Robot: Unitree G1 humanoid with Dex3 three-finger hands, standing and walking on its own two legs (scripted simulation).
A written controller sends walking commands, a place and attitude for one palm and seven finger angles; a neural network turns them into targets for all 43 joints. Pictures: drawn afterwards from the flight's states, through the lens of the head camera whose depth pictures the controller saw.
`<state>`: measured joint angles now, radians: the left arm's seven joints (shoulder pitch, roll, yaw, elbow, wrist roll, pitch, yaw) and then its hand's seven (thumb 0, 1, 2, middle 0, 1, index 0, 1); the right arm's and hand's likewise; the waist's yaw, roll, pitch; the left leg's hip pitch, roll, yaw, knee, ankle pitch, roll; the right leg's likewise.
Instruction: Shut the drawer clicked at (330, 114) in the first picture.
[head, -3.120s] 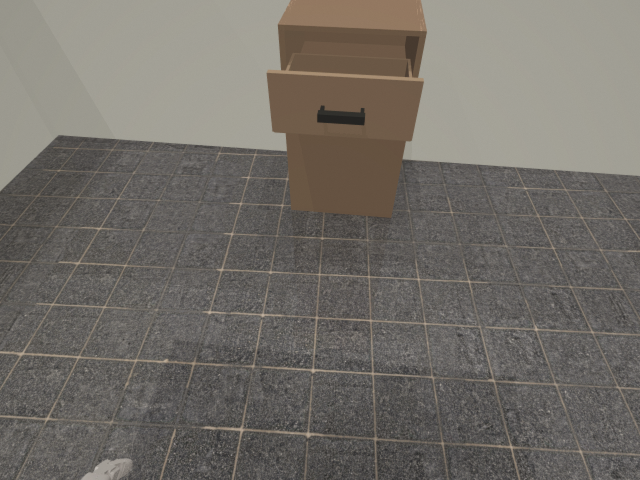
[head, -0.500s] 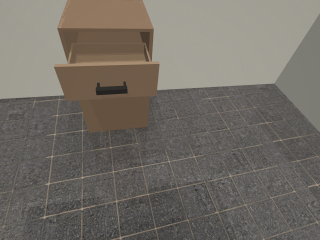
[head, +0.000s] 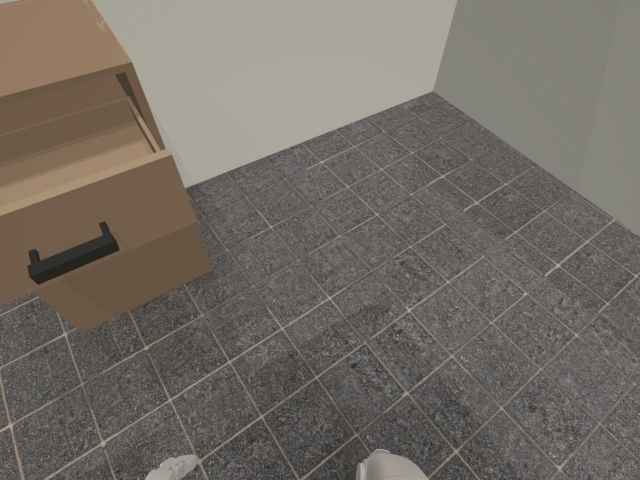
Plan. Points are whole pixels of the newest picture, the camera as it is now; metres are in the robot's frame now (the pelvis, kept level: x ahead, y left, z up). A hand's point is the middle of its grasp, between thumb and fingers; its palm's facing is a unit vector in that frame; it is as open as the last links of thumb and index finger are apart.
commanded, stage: turn to face it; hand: left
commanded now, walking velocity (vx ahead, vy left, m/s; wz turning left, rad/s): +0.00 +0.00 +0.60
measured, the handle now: (72, 249) +0.47 +0.42 -0.06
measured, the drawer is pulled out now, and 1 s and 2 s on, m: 0.30 0.30 0.30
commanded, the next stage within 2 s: take the last steps up to it in 1.06 s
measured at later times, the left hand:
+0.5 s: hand out of the picture +0.05 +0.23 -0.18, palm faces +0.25 -0.95 -0.17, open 7.3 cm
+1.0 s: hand out of the picture +0.01 +0.22 -0.14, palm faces +0.42 -0.87 -0.26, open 7.3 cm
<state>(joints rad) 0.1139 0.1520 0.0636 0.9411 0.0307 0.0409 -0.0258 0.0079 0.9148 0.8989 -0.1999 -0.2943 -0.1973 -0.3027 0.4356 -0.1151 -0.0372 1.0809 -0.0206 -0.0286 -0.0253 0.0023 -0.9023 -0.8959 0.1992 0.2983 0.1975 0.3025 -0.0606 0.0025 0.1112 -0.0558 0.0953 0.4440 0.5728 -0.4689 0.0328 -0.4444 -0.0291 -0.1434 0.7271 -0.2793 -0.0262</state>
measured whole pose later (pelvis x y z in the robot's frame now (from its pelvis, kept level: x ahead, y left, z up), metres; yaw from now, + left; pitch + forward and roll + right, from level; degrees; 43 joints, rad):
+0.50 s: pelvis +0.02 +0.03 +0.00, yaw +12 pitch +0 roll -2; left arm 0.20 0.22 0.08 0.96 0.02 0.06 0.02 0.00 0.91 0.90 -0.20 -0.29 -0.20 -0.30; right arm 0.25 -0.16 -0.05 0.97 -0.03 0.02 0.00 0.00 -0.91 -0.90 0.20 0.30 0.19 0.30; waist -0.01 -0.05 0.05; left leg -0.33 0.03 0.09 0.69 -0.36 0.06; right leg -0.42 -0.09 -0.18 0.88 -0.47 0.03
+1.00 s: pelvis +0.00 +0.00 +0.02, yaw +24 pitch +0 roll +0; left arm 0.16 0.20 0.06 0.95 0.01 0.05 0.03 0.01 0.91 0.90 -0.20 -0.29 -0.20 -0.30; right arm 0.24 -0.20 -0.06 0.97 -0.02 0.04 -0.01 0.00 -0.90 -0.90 0.20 0.30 0.20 0.30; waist -0.03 0.02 0.05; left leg -0.27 -0.09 -0.10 0.44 -0.15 0.04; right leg -0.33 -0.01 0.00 0.75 -0.40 0.06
